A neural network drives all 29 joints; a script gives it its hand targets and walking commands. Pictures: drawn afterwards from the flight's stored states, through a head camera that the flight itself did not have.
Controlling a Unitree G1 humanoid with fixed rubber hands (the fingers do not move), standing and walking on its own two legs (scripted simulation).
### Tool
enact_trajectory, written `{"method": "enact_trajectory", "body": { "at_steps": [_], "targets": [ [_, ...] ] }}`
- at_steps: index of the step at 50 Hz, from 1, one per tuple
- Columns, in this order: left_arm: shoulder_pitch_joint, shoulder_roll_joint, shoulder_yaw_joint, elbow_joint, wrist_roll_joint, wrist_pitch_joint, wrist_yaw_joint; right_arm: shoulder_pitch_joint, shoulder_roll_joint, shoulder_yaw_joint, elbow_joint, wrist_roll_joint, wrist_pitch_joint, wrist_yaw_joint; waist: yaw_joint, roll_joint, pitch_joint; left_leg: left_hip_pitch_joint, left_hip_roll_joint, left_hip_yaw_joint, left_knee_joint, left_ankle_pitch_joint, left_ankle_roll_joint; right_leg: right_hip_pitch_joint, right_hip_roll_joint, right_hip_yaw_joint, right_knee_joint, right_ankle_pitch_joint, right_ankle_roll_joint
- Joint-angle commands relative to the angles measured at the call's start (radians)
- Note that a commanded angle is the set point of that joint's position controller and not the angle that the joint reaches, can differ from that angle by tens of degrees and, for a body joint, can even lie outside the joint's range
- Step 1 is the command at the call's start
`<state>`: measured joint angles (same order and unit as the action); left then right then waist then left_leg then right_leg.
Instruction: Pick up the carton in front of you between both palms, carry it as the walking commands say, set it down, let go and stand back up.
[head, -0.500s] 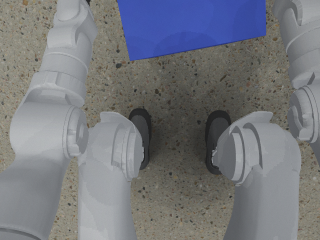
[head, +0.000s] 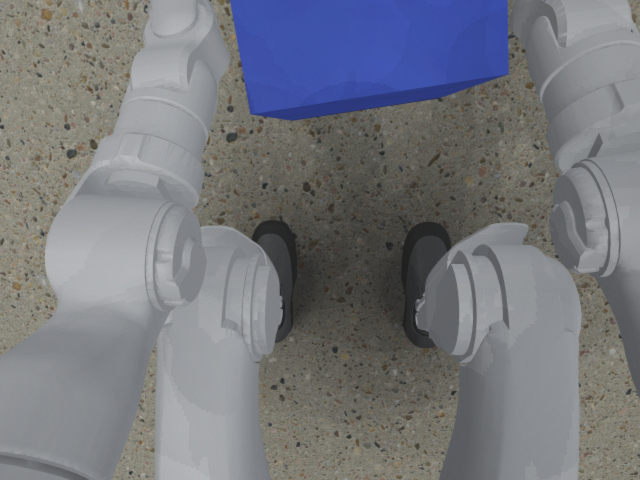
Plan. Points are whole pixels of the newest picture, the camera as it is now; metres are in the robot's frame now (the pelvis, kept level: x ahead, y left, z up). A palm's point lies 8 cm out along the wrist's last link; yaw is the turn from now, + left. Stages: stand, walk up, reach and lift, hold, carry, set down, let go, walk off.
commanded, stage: reach and lift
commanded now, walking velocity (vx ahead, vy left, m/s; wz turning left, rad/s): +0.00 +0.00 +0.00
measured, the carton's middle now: (357, 6) +0.53 -0.02 -0.25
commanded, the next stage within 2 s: none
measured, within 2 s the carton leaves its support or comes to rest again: leaves its support in 0.16 s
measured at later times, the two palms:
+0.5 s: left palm out of the picture +0.51 +0.11 -0.03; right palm out of the picture +0.51 -0.18 -0.03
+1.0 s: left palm out of the picture +0.49 +0.12 +0.12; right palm out of the picture +0.47 -0.18 +0.12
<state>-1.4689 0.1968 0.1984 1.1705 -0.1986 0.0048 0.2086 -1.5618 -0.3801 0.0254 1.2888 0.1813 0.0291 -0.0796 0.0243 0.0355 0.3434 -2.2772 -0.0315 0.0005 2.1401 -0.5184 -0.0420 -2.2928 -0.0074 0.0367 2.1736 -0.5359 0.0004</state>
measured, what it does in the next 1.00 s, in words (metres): rises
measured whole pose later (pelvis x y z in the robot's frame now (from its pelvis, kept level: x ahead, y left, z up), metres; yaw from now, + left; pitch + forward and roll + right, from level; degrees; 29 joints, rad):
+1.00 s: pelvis +0.03 +0.01 +0.17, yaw -5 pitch +40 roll +0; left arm -0.83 -0.10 0.46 0.55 0.16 0.36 0.10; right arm -0.87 -0.01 -0.36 0.63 -0.18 0.38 -0.01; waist 0.00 0.02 -0.22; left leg -1.82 -0.07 -0.05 1.63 -0.51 -0.03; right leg -1.84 0.04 0.06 1.62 -0.48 0.04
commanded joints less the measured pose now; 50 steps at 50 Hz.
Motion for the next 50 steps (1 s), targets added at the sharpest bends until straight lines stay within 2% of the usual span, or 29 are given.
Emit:
{"method": "enact_trajectory", "body": {
  "at_steps": [1, 2, 3, 5, 9, 12, 13, 14, 18, 20, 23, 27, 30, 33, 36, 41, 44, 50],
  "targets": [
    [-0.459, -0.833, -0.158, -0.201, 0.074, 0.070, -0.272, -0.442, 0.881, 0.120, -0.239, -0.036, 0.046, 0.237, 0.030, -0.107, -1.085, 0.509, -0.110, 0.093, -0.108, 0.207, 0.005, 0.522, 0.101, -0.048, -0.160, 0.202, -0.002],
    [-0.460, -0.864, -0.157, -0.207, 0.069, 0.076, -0.278, -0.429, 0.920, 0.123, -0.245, -0.038, 0.050, 0.237, 0.028, -0.108, -1.112, 0.506, -0.108, 0.096, -0.100, 0.218, 0.003, 0.545, 0.103, -0.049, -0.154, 0.222, -0.006],
    [-0.464, -0.889, -0.168, -0.239, 0.055, 0.084, -0.289, -0.412, 0.941, 0.117, -0.270, -0.037, 0.056, 0.241, 0.013, -0.111, -1.159, 0.524, -0.108, 0.095, -0.095, 0.242, 0.005, 0.574, 0.106, -0.055, -0.151, 0.257, -0.006],
    [-0.482, -0.940, -0.189, -0.289, 0.028, 0.094, -0.299, -0.416, 1.003, 0.132, -0.327, -0.027, 0.065, 0.243, 0.009, -0.119, -1.257, 0.547, -0.110, 0.099, -0.087, 0.285, 0.002, 0.628, 0.111, -0.062, -0.142, 0.310, -0.010],
    [-0.484, -1.066, -0.264, -0.431, -0.020, 0.131, -0.301, -0.486, 1.113, 0.211, -0.579, 0.031, 0.092, 0.236, 0.018, -0.117, -1.622, 0.657, -0.123, 0.124, -0.082, 0.412, -0.002, 0.832, 0.126, -0.082, -0.134, 0.462, -0.002],
    [-0.474, -1.138, -0.306, -0.534, -0.016, 0.187, -0.310, -0.469, 1.167, 0.238, -0.731, 0.018, 0.143, 0.219, 0.000, -0.147, -1.801, 0.651, -0.139, 0.136, -0.107, 0.419, -0.006, 0.988, 0.139, -0.097, -0.164, 0.520, 0.007],
    [-0.457, -1.153, -0.308, -0.542, -0.003, 0.207, -0.319, -0.437, 1.192, 0.234, -0.738, -0.006, 0.164, 0.216, -0.012, -0.160, -1.799, 0.618, -0.141, 0.138, -0.121, 0.391, -0.005, 1.009, 0.142, -0.102, -0.183, 0.512, 0.009],
    [-0.439, -1.147, -0.297, -0.534, 0.022, 0.224, -0.328, -0.399, 1.235, 0.225, -0.702, -0.029, 0.185, 0.214, -0.017, -0.172, -1.752, 0.604, -0.141, 0.136, -0.147, 0.320, 0.003, 0.953, 0.147, -0.107, -0.220, 0.415, 0.011],
    [-0.402, -1.192, -0.321, -0.593, 0.075, 0.271, -0.358, -0.237, 1.327, 0.175, -0.636, -0.122, 0.251, 0.230, -0.025, -0.130, -1.623, 0.511, -0.145, 0.126, -0.239, 0.213, -0.001, 0.904, 0.152, -0.102, -0.293, 0.343, 0.006],
    [-0.372, -1.180, -0.294, -0.541, 0.122, 0.286, -0.357, -0.197, 1.358, 0.136, -0.558, -0.152, 0.272, 0.239, -0.012, -0.109, -1.520, 0.506, -0.145, 0.123, -0.284, 0.139, 0.003, 0.807, 0.156, -0.098, -0.341, 0.232, 0.007],
    [-0.296, -1.178, -0.195, -0.446, 0.218, 0.307, -0.354, -0.172, 1.356, 0.055, -0.483, -0.201, 0.285, 0.259, 0.023, -0.093, -1.354, 0.514, -0.146, 0.113, -0.362, 0.055, 0.015, 0.680, 0.161, -0.094, -0.419, 0.094, 0.004],
    [-0.267, -1.172, -0.121, -0.424, 0.281, 0.309, -0.362, -0.175, 1.366, 0.000, -0.471, -0.243, 0.288, 0.275, 0.050, -0.131, -1.353, 0.547, -0.150, 0.108, -0.433, 0.061, 0.027, 0.724, 0.167, -0.091, -0.483, 0.088, 0.012],
    [-0.248, -1.187, -0.110, -0.412, 0.304, 0.319, -0.374, -0.141, 1.358, -0.042, -0.446, -0.285, 0.295, 0.280, 0.027, -0.124, -1.365, 0.571, -0.151, 0.103, -0.482, 0.046, 0.024, 0.769, 0.169, -0.089, -0.535, 0.077, 0.010],
    [-0.242, -1.241, -0.145, -0.425, 0.288, 0.338, -0.391, -0.106, 1.359, -0.062, -0.451, -0.313, 0.304, 0.283, -0.013, -0.089, -1.412, 0.616, -0.154, 0.099, -0.528, 0.046, 0.013, 0.829, 0.170, -0.094, -0.578, 0.087, 0.002],
    [-0.213, -1.306, -0.215, -0.458, 0.253, 0.355, -0.402, -0.075, 1.374, -0.041, -0.495, -0.307, 0.309, 0.290, -0.042, -0.042, -1.486, 0.722, -0.157, 0.089, -0.571, 0.103, -0.001, 0.877, 0.172, -0.103, -0.607, 0.154, -0.005],
    [-0.124, -1.381, -0.345, -0.534, 0.199, 0.368, -0.393, -0.037, 1.413, 0.080, -0.623, -0.237, 0.316, 0.306, -0.041, 0.004, -1.597, 0.914, -0.156, 0.075, -0.632, 0.227, -0.017, 0.958, 0.177, -0.107, -0.644, 0.260, -0.001],
    [-0.064, -1.384, -0.382, -0.560, 0.187, 0.371, -0.382, 0.005, 1.430, 0.142, -0.664, -0.200, 0.326, 0.312, -0.029, -0.001, -1.586, 0.985, -0.154, 0.066, -0.675, 0.250, -0.016, 1.005, 0.181, -0.104, -0.677, 0.275, 0.005],
    [0.063, -1.378, -0.385, -0.548, 0.204, 0.373, -0.377, 0.099, 1.477, 0.198, -0.690, -0.182, 0.336, 0.307, -0.005, -0.057, -1.476, 1.050, -0.152, 0.045, -0.773, 0.225, 0.000, 1.117, 0.180, -0.085, -0.777, 0.259, 0.019]
  ]
}}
